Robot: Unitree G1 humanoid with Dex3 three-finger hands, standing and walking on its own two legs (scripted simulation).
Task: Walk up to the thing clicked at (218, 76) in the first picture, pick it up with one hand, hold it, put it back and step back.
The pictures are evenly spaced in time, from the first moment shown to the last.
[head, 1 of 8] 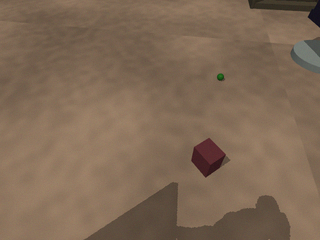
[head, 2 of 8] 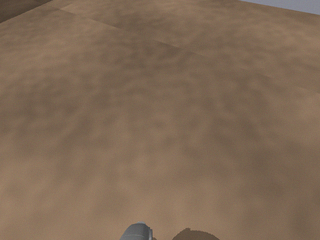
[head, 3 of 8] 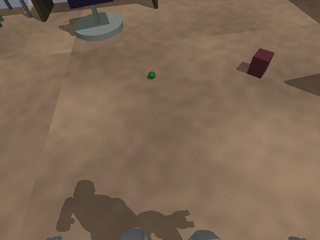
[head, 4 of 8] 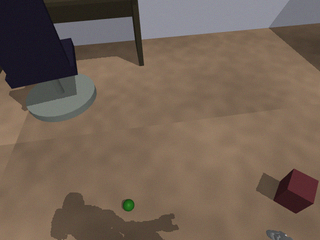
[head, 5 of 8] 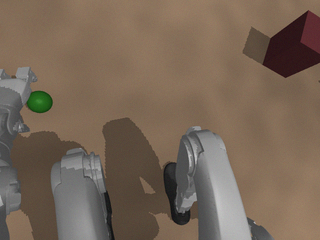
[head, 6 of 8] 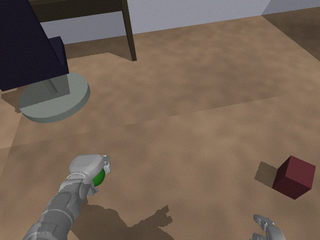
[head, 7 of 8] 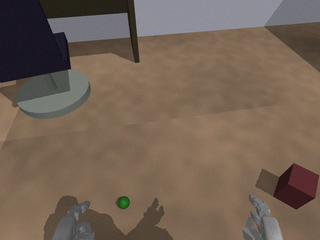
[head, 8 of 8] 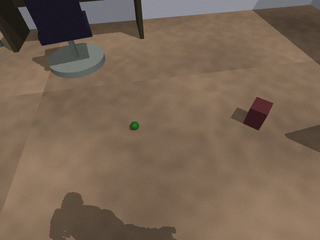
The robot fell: no
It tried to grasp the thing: yes
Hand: left
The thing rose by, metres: 0.69
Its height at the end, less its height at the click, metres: +0.00
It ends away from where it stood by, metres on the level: 0.00
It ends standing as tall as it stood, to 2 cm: yes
